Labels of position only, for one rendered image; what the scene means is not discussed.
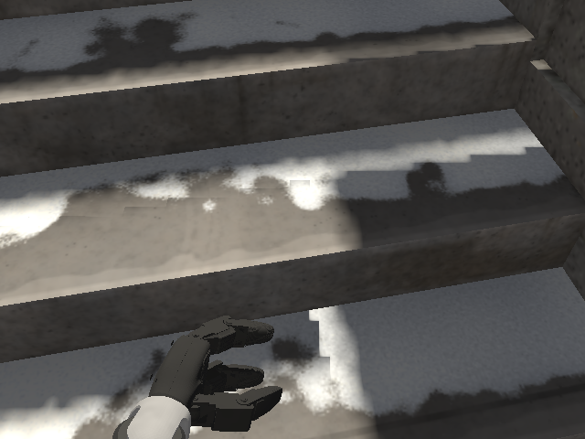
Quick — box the left robot hand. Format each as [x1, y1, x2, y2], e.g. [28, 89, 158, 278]
[148, 316, 282, 432]

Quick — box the robot left forearm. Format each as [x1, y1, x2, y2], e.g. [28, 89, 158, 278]
[112, 396, 191, 439]

